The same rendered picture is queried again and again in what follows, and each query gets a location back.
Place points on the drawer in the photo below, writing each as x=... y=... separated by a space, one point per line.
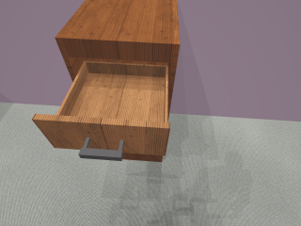
x=109 y=102

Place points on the handle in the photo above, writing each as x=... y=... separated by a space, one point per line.
x=101 y=154

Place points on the cabinet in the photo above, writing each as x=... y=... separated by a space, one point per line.
x=124 y=31

